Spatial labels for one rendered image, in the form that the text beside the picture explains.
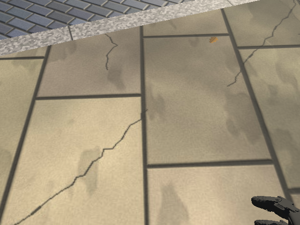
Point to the robot right hand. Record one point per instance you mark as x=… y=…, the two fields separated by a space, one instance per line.
x=280 y=206

